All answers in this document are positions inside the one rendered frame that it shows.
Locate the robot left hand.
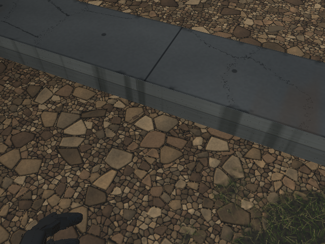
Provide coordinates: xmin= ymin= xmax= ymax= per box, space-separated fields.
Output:
xmin=19 ymin=212 xmax=83 ymax=244

